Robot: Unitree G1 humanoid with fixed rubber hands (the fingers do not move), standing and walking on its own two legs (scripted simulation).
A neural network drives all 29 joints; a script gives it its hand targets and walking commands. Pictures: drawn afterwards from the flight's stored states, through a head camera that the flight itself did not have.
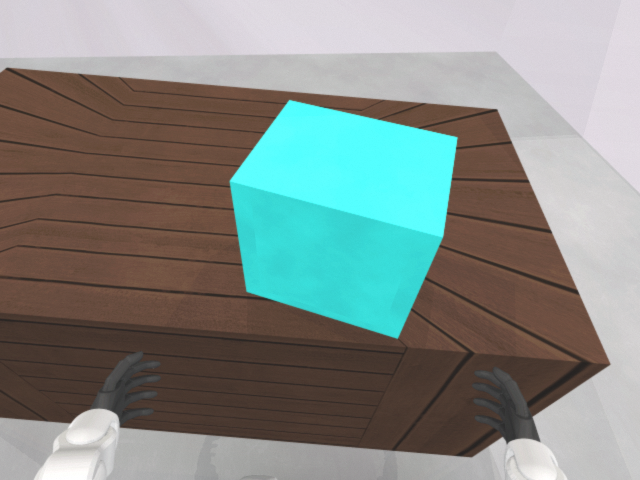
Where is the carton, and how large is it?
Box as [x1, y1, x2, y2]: [230, 100, 457, 338]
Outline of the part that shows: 289,100 230,180 246,290 258,295 397,338 442,238 457,137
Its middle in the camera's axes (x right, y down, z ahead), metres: +0.04 -0.03 +0.64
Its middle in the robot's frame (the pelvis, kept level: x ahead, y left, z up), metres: +0.50 +0.01 +0.01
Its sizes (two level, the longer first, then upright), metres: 0.271 0.215 0.254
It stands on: a pedestal, 0.65 m high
